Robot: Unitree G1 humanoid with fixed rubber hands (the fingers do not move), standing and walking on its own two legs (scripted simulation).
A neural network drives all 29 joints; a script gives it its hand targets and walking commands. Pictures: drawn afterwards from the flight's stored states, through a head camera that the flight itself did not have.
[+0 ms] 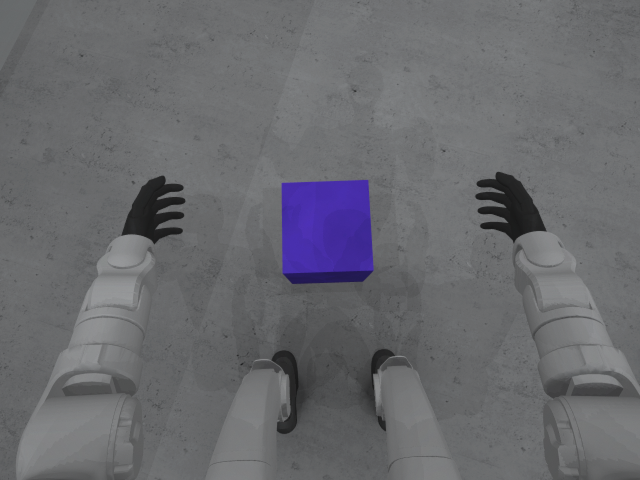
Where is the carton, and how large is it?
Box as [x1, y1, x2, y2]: [282, 180, 373, 283]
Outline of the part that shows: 367,180 282,183 282,267 283,274 292,283 362,281 373,270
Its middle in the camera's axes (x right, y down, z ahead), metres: +0.01 -0.01 +0.98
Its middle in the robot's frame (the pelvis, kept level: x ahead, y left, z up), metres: +0.49 +0.00 -0.58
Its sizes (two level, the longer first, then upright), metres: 0.210 0.200 0.250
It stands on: the floor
